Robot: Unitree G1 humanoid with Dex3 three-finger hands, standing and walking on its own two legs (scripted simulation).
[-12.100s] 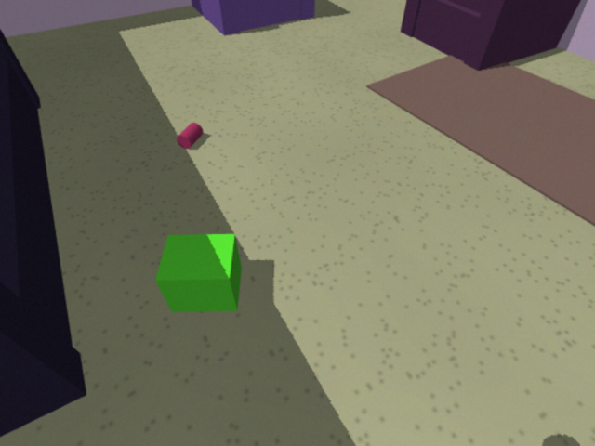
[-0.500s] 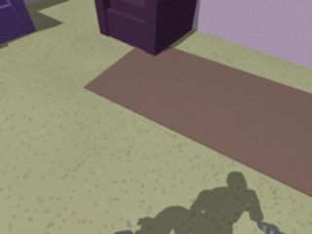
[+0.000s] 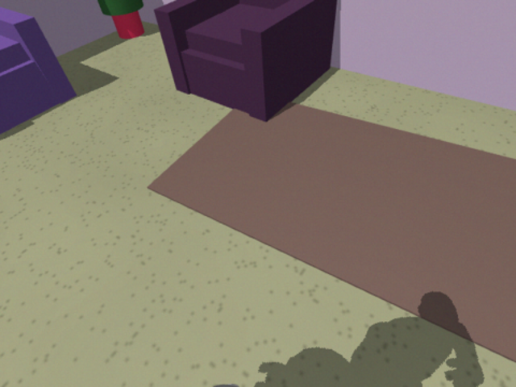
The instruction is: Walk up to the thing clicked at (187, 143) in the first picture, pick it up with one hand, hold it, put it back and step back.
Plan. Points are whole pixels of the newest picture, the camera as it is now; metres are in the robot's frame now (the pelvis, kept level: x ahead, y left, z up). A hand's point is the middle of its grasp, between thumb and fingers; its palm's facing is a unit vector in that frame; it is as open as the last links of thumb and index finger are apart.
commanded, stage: walk up
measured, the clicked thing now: out of the picture +0.17 +1.43 -0.73
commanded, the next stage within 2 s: none
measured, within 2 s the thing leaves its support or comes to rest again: neither
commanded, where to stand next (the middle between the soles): +0.49 +0.02 m, yaw -1 degrees
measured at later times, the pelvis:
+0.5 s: pelvis +0.19 +0.02 +0.00, yaw +10 degrees
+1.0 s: pelvis +0.40 -0.04 +0.00, yaw +36 degrees
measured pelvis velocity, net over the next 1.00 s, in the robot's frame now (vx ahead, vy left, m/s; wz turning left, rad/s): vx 0.40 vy -0.04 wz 0.62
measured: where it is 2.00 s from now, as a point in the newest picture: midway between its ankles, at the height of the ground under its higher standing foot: (287, 336)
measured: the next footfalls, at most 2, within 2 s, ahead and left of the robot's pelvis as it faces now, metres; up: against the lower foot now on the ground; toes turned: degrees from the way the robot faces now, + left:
left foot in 0.20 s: +0.24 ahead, +0.15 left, +0.00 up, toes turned +6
right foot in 0.66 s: +0.42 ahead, -0.11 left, +0.00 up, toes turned +21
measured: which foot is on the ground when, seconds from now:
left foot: up 0.00-0.18, down 0.20-0.66, up 0.68-1.00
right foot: down 0.00-0.22, up 0.24-0.64, down 0.66-1.00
